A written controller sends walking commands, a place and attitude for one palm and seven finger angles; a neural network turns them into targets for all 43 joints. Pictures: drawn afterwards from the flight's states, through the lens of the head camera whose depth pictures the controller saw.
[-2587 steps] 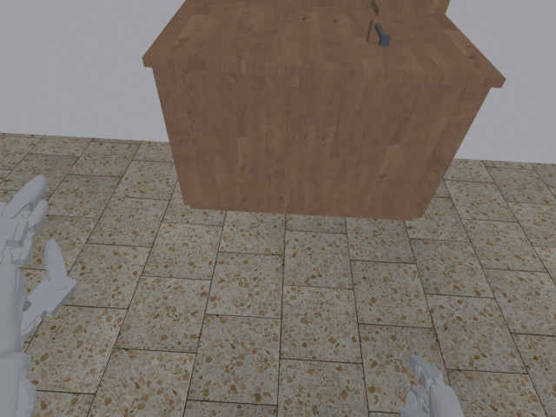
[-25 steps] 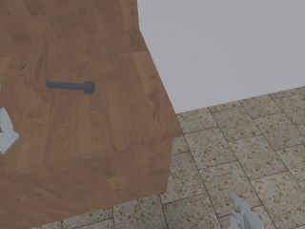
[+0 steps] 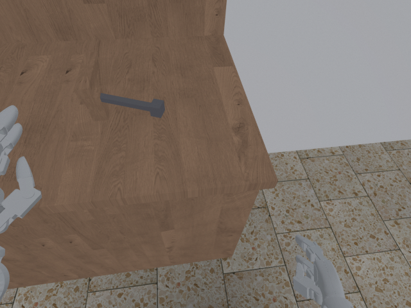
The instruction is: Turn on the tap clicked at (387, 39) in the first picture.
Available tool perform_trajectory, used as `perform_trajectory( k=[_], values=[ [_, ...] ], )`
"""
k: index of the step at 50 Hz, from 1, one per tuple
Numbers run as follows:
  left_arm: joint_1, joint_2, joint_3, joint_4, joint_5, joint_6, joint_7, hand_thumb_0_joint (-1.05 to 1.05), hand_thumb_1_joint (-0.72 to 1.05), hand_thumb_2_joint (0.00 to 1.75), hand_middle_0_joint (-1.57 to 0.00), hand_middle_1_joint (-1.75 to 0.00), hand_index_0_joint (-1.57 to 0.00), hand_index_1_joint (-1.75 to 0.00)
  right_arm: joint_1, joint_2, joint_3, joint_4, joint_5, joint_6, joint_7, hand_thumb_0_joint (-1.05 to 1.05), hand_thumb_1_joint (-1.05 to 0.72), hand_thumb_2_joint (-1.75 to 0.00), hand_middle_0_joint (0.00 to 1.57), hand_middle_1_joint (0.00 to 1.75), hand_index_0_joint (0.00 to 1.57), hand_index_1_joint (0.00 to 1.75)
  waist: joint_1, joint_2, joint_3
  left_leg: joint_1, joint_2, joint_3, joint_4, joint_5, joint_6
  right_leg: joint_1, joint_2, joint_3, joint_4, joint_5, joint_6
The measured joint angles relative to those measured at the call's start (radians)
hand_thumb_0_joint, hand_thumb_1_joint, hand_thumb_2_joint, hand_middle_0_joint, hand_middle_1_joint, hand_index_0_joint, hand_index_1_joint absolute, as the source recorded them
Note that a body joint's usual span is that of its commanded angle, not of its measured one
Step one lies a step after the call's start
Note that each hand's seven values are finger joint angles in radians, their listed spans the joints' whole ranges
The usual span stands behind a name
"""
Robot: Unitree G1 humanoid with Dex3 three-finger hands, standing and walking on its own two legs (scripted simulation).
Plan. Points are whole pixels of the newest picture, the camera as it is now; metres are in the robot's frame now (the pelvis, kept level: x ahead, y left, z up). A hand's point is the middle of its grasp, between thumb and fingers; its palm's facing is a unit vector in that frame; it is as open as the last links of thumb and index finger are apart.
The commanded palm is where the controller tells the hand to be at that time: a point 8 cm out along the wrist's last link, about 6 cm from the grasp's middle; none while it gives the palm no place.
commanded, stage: come to a stop and stand still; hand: left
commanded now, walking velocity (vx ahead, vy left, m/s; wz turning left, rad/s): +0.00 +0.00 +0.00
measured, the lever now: (157, 108) +0.49 +0.17 +0.09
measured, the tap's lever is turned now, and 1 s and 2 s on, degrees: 68 68 68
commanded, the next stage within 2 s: look again from close up in 0.56 s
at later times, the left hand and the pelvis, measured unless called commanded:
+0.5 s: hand (24, 207) +0.20 +0.27 +0.16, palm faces +0.38 -0.86 -0.34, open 7.4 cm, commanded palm +0.14 +0.30 +0.18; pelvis -0.02 +0.02 +0.00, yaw +0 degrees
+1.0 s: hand (80, 175) +0.26 +0.23 +0.15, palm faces +0.28 -0.86 -0.42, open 7.4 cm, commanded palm +0.19 +0.26 +0.18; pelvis +0.01 -0.01 +0.00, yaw -4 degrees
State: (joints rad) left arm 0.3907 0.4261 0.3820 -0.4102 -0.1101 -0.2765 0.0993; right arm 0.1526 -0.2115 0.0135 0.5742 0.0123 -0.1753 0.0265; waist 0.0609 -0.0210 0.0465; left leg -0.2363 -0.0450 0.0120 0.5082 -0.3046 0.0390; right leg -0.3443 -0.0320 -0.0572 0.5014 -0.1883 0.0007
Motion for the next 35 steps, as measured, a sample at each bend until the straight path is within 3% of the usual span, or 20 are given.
perform_trajectory(
  k=[9,19,25,27,29,32,35],
  values=[
    [-0.015,-0.049,-0.049,0.002,0.01,0.046,0.005,0.02,0.9,0.89,-0.21,-0.3,-0.21,-0.31,0.062,0.001,0.011,0.02,-0.002,0.007,0.001,0.01,-0.9,-0.9,0.21,0.3,0.2,0.3,-0.003,-0.026,0.007,0.007,-0.016,0.004,0.013,0.012,0.021,0.018,-0.016,0.005,-0.008,0.024,0.018],
    [-0.009,-0.019,-0.019,-0.01,0.017,0.025,0.011,0.02,0.89,0.89,-0.21,-0.3,-0.21,-0.31,0.094,0.0,-0.006,0.041,0.002,0.006,0.003,0.01,-0.9,-0.9,0.2,0.3,0.2,0.3,-0.039,-0.018,0.0,0.011,-0.017,0.011,0.022,0.014,0.028,0.031,-0.016,0.01,-0.022,0.04,0.025],
    [0.017,-0.035,-0.026,0.005,0.019,0.022,0.011,0.02,0.9,0.89,-0.21,-0.3,-0.21,-0.31,0.096,-0.003,-0.015,0.048,0.005,0.005,-0.001,0.01,-0.9,-0.9,0.2,0.3,0.2,0.3,-0.043,-0.005,-0.007,0.019,-0.017,0.015,0.014,0.014,0.03,0.038,-0.015,0.015,-0.03,0.042,0.027],
    [0.022,-0.042,-0.033,0.007,0.019,0.024,0.01,0.02,0.9,0.89,-0.21,-0.3,-0.21,-0.31,0.095,-0.004,-0.016,0.049,0.005,0.005,-0.003,0.01,-0.9,-0.9,0.2,0.3,0.2,0.3,-0.042,-0.003,-0.006,0.022,-0.016,0.013,0.012,0.014,0.03,0.041,-0.015,0.013,-0.03,0.04,0.027],
    [-0.113,0.028,0.007,0.038,0.108,0.019,-0.027,0.02,0.89,0.89,-0.21,-0.3,-0.22,-0.31,0.108,0.001,-0.015,0.041,-0.005,-0.024,-0.016,0.01,-0.9,-0.9,0.2,0.3,0.2,0.3,0.006,-0.015,0.024,0.002,-0.01,0.014,0.047,0.003,0.026,0.019,-0.009,0.014,0.005,0.027,0.014],
    [-0.313,0.092,0.101,0.118,0.09,-0.002,-0.029,0.02,0.89,0.89,-0.22,-0.3,-0.22,-0.31,0.066,0.02,0.004,0.056,-0.004,-0.01,-0.004,0.01,-0.9,-0.9,0.2,0.3,0.2,0.3,0.037,-0.038,0.073,0.01,0.0,0.035,0.05,0.001,0.014,0.008,0.003,0.034,0.03,0.023,-0.006],
    [-0.32,0.023,0.112,0.121,0.05,0.01,-0.011,0.02,0.9,0.9,-0.21,-0.3,-0.21,-0.31,0.055,0.023,-0.002,0.027,0.012,-0.007,0.022,0.01,-0.9,-0.9,0.2,0.3,0.2,0.3,0.02,-0.005,0.074,0.03,0.01,0.061,0.036,-0.002,0.011,0.015,0.017,0.06,0.021,0.031,0.001]
  ],
)
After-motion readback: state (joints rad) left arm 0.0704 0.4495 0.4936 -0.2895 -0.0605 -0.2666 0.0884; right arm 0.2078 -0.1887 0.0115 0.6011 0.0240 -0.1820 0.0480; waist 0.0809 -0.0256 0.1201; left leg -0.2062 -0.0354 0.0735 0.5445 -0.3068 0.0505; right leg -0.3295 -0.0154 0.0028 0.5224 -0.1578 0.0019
